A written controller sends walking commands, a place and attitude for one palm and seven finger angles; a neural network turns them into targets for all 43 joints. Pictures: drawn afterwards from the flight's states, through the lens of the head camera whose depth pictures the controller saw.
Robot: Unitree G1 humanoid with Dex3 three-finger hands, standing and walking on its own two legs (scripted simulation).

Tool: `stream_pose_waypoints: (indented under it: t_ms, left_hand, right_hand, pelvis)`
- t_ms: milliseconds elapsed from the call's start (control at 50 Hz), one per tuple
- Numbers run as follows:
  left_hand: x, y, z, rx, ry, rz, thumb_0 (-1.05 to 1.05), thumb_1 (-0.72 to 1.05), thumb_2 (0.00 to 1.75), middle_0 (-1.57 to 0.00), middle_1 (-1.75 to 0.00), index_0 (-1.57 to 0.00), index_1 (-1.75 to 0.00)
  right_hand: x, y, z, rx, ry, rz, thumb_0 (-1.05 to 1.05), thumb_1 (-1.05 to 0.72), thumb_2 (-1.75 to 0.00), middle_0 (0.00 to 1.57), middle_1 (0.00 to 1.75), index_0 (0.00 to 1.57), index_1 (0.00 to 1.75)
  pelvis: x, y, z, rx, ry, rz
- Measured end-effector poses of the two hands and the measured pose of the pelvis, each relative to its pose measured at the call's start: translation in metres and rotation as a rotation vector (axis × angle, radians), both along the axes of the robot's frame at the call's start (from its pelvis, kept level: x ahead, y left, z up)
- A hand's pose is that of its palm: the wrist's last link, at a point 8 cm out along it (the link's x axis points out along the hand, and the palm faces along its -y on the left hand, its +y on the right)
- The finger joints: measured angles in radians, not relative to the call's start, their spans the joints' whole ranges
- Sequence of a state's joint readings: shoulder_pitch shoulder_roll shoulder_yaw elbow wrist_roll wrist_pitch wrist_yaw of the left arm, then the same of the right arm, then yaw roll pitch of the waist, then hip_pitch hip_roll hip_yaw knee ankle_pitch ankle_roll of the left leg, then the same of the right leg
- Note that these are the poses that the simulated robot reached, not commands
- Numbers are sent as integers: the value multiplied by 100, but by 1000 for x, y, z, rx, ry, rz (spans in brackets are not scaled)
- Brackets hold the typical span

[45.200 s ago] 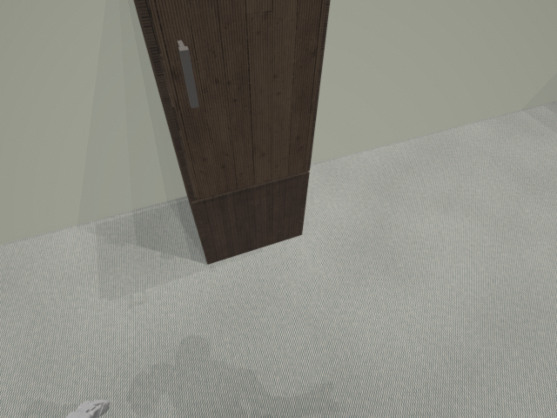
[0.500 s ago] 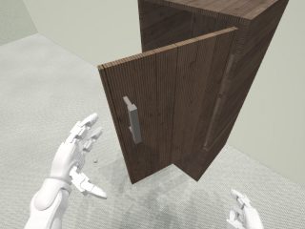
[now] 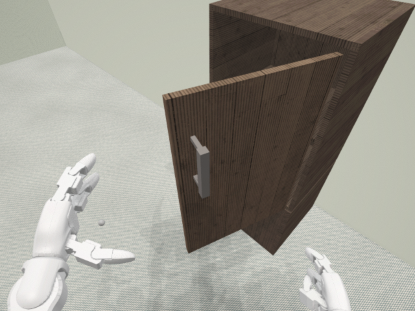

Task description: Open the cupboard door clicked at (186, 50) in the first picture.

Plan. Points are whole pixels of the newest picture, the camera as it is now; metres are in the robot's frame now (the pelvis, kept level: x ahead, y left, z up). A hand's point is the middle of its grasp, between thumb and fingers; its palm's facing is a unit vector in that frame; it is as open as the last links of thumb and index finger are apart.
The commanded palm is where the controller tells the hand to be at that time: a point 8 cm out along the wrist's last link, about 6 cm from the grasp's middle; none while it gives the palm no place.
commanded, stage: draw the hand back to the body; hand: left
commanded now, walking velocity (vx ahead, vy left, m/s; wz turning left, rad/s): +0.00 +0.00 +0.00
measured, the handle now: (199, 167) +0.37 +0.06 +0.09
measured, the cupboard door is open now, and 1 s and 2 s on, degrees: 70 70 70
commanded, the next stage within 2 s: step back with the hand held close in 0.94 s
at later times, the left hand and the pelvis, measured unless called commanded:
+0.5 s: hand (66, 204) +0.22 +0.25 +0.15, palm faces +0.39 -0.83 -0.40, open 9.8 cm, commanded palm +0.17 +0.29 +0.17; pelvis +0.03 +0.00 +0.01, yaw -2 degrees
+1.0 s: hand (63, 205) +0.22 +0.25 +0.16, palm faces +0.43 -0.81 -0.40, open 7.5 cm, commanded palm +0.17 +0.29 +0.18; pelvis +0.02 -0.01 +0.01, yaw -1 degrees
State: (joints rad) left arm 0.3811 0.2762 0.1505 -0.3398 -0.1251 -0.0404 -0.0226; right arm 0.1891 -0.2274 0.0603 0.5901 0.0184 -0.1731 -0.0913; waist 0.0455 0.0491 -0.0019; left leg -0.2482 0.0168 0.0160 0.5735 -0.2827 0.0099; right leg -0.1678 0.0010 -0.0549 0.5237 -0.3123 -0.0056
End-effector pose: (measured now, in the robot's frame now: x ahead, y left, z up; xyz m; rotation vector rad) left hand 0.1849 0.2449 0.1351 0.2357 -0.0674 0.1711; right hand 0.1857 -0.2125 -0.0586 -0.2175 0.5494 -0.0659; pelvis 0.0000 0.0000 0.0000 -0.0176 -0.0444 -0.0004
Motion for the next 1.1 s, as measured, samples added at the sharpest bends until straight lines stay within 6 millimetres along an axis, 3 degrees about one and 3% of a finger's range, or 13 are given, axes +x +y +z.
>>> stream_pose_waypoints:
  t_ms: [260, 680, 1100]
  left_hand:
    - [-1, 24, 17, 127, -16, 165, 0, 7, 55, -18, -30, -17, -30]
    - [-6, 46, 44, 225, -64, 277, 1, 77, 85, -21, -30, -20, -31]
    - [-9, 37, 44, 218, -68, 262, 2, 88, 90, -21, -30, -21, -31]
  right_hand:
    - [-3, 3, -13, 2, 125, -11, 1, -90, -90, 20, 30, 20, 30]
    - [16, -19, -11, 2, 127, -46, 1, -90, -90, 20, 30, 20, 30]
    - [6, -23, -13, 11, 138, -48, 1, -90, -90, 20, 30, 20, 30]
  pelvis:
    - [13, 4, 9, 10, -21, -15]
    - [28, -5, 10, 12, -15, -24]
    - [22, -12, 11, 9, -20, -22]
